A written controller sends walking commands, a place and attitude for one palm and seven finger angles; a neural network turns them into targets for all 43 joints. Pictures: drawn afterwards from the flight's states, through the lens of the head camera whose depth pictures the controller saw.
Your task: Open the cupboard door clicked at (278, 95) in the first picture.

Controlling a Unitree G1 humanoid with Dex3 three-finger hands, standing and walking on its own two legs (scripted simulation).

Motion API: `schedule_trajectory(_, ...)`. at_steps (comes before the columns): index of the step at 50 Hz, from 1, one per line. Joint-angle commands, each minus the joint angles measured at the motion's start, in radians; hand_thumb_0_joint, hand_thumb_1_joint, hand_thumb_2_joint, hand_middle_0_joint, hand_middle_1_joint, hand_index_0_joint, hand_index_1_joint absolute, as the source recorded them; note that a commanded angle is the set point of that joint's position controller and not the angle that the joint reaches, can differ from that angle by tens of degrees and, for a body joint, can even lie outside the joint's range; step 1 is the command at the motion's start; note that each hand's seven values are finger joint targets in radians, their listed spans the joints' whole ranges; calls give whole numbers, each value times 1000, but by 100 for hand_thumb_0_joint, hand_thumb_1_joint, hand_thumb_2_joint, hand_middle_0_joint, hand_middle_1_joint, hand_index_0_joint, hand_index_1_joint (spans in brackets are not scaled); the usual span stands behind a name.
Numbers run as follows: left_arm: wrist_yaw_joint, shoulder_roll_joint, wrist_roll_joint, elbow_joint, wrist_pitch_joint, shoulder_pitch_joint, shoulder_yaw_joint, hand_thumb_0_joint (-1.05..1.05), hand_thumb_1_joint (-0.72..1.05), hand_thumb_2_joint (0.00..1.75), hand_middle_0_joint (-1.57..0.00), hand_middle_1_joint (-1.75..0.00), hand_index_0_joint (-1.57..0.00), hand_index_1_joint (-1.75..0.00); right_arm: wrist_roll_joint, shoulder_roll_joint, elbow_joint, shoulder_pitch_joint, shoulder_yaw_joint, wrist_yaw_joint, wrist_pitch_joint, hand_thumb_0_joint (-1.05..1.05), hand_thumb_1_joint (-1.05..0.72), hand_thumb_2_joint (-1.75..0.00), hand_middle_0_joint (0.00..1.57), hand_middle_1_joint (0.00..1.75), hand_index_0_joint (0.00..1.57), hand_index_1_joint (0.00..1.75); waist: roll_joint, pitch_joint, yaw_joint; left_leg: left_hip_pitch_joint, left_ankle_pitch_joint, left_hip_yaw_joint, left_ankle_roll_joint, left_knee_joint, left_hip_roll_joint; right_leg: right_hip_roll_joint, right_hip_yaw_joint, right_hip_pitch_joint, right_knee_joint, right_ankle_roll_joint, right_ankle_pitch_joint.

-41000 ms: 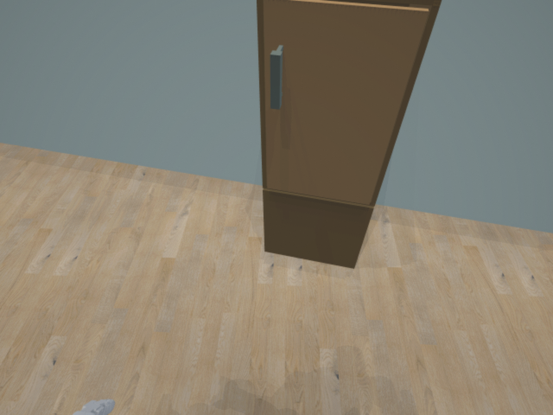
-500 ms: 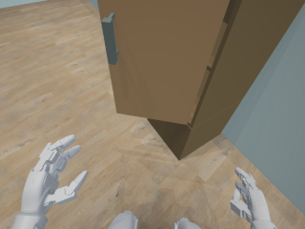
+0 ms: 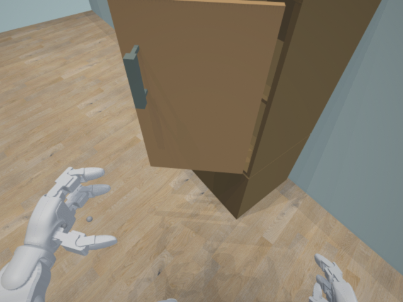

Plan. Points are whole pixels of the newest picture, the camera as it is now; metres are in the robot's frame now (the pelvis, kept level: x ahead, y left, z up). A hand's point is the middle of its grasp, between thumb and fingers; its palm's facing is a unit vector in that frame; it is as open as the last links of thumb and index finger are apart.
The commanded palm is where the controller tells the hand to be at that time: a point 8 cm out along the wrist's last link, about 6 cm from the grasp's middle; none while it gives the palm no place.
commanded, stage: raise the hand with hooked fingers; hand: left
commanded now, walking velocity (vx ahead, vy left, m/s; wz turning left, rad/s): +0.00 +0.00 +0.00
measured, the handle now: (138, 77) +0.59 +0.20 +0.12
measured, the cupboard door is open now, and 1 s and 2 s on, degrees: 47 47 47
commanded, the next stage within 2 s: move the hooked fingers beside the handle in 1.04 s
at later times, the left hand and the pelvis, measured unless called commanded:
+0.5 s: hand (53, 169) +0.29 +0.26 +0.15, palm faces +0.04 -1.00 -0.06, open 13.9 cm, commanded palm +0.27 +0.31 +0.14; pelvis +0.01 -0.01 +0.02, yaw +0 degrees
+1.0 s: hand (66, 165) +0.30 +0.25 +0.14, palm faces +0.02 -1.00 -0.05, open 14.0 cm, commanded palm +0.27 +0.30 +0.14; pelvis +0.01 -0.02 +0.03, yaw -1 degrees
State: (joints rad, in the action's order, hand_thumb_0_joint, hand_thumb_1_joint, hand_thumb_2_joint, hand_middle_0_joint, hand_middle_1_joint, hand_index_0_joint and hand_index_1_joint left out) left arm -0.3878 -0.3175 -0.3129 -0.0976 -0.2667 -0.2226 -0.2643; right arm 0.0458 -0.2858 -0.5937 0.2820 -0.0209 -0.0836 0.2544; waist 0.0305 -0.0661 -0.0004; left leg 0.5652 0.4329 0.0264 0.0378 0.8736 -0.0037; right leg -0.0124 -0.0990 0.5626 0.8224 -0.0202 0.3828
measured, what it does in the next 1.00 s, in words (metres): stands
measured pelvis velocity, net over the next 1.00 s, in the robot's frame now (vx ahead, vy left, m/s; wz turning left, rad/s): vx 0.01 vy -0.02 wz -0.01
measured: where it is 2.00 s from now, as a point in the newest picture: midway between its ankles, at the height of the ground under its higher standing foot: outside the picture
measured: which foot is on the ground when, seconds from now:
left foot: down 0.00-1.00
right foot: down 0.00-1.00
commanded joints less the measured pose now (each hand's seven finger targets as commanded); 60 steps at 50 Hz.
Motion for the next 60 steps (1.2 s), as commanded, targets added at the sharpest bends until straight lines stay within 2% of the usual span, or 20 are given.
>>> schedule_trajectory(1,13,-264,-56,242,-46,203,-202,0,-36,36,-29,-111,-29,-111,5,-113,168,-73,36,-19,61,0,-90,-90,20,30,20,30,62,-225,30,-154,-287,-78,-27,-202,-3,25,35,-179,-131,-12,-196)
schedule_trajectory(3,23,-246,-68,213,-46,215,-205,0,-41,34,-29,-114,-29,-114,6,-107,162,-76,30,-19,58,0,-90,-90,20,30,20,30,79,-195,30,-164,-306,-71,-30,-214,-3,27,32,-186,-143,-11,-222)
schedule_trajectory(4,24,-236,-69,190,-40,231,-198,0,-43,33,-29,-115,-29,-115,6,-106,158,-75,28,-18,55,0,-90,-90,20,30,20,30,57,-175,22,-168,-304,-74,-32,-221,-5,29,26,-179,-149,-9,-225)
schedule_trajectory(7,-14,-227,-60,108,5,284,-164,0,-50,30,-30,-120,-30,-120,12,-116,151,-75,26,-19,46,0,-90,-90,20,30,20,30,79,-136,10,-181,-307,-65,-30,-232,-3,28,35,-178,-173,-10,-249)
schedule_trajectory(10,-62,-228,-49,39,68,323,-135,0,-50,30,-30,-120,-30,-120,16,-125,158,-70,23,-23,39,0,-90,-90,20,30,20,30,35,-120,4,-193,-313,-69,-23,-245,-4,31,38,-194,-195,-10,-266)
schedule_trajectory(14,-82,-316,-45,64,98,443,-197,0,-50,30,-30,-120,-30,-120,16,-126,166,-83,19,-33,33,0,-90,-90,20,30,20,30,35,-164,10,-225,-296,-74,-17,-268,-1,27,42,-222,-221,-8,-245)
schedule_trajectory(17,-75,-381,-60,73,73,488,-271,0,-50,30,-30,-120,-30,-120,10,-117,165,-91,11,-35,28,0,-90,-90,20,30,20,30,45,-197,24,-253,-324,-72,-21,-278,2,30,50,-270,-235,-13,-267)
schedule_trajectory(20,-71,-390,-65,51,57,519,-280,0,-50,30,-30,-120,-30,-120,8,-116,156,-93,6,-35,30,0,-90,-90,20,30,20,30,67,-187,28,-273,-338,-71,-22,-289,0,34,51,-280,-245,-17,-278)
schedule_trajectory(24,-107,-366,-56,-54,100,566,-236,0,-50,30,-30,-120,-30,-120,20,-124,139,-89,8,-44,25,0,-90,-90,20,30,20,30,73,-142,7,-271,-292,-64,-16,-310,1,24,54,-256,-276,-10,-251)
schedule_trajectory(27,-139,-401,-56,-114,146,599,-246,0,-50,30,-30,-120,-30,-120,24,-132,140,-87,9,-48,18,0,-90,-90,20,30,20,30,28,-143,9,-260,-290,-58,-10,-314,5,19,67,-279,-292,-6,-262)
schedule_trajectory(29,-149,-379,-58,-146,158,568,-238,0,-50,30,-30,-120,-30,-120,24,-134,147,-86,11,-45,18,0,-90,-90,20,30,20,30,-4,-140,15,-245,-291,-57,-8,-313,7,17,69,-279,-294,-4,-261)
schedule_trajectory(35,-136,-422,-73,-79,112,553,-293,0,-50,30,-30,-120,-30,-120,13,-132,163,-85,16,-23,20,0,-90,-90,20,30,20,30,-2,-186,39,-247,-340,-42,-9,-296,9,15,89,-322,-276,-6,-323)
schedule_trajectory(38,-109,-412,-65,-49,85,572,-294,0,-50,30,-30,-120,-30,-120,15,-123,161,-85,18,-25,21,0,-90,-90,20,30,20,30,59,-184,33,-257,-320,-34,-8,-303,10,13,93,-313,-283,-5,-298)
schedule_trajectory(40,-94,-434,-54,-19,76,592,-298,0,-50,30,-30,-120,-30,-120,12,-125,160,-83,17,-26,21,0,-90,-90,20,30,20,30,61,-186,33,-263,-315,-37,-7,-307,7,15,94,-320,-283,-6,-285)
schedule_trajectory(43,-87,-408,-44,-16,76,588,-282,0,-50,30,-30,-120,-30,-120,16,-118,155,-81,19,-33,24,0,-90,-90,20,30,20,30,91,-188,22,-283,-322,-32,-5,-314,8,14,91,-317,-290,-3,-302)
schedule_trajectory(46,-100,-400,-53,-47,89,575,-275,0,-50,30,-30,-120,-30,-120,16,-124,151,-84,19,-39,22,0,-90,-90,20,30,20,30,33,-175,17,-268,-314,-33,-3,-312,6,14,97,-323,-295,3,-311)
schedule_trajectory(49,-113,-384,-57,-74,98,576,-264,0,-50,30,-30,-120,-30,-120,21,-124,144,-85,18,-43,21,0,-90,-90,20,30,20,30,48,-166,15,-272,-310,-34,-5,-315,8,13,89,-308,-298,2,-308)
schedule_trajectory(53,-128,-375,-63,-126,118,577,-253,0,-50,30,-30,-120,-30,-120,23,-129,146,-86,17,-43,17,0,-90,-90,20,30,20,30,-21,-143,11,-245,-285,-35,-4,-314,9,12,93,-296,-302,8,-281)
schedule_trajectory(57,-129,-399,-60,-112,111,590,-268,0,-50,30,-30,-120,-30,-120,20,-124,156,-91,14,-40,15,0,-90,-90,20,30,20,30,-2,-167,20,-245,-293,-34,-5,-306,11,9,103,-310,-297,6,-288)
schedule_trajectory(60,-116,-426,-49,-108,87,727,-263,0,-50,30,-30,-120,-30,-120,18,-124,143,-86,10,-46,11,0,-90,-90,20,30,20,30,36,-158,-1,-254,-272,-35,-6,-300,10,14,108,-281,-298,3,-253)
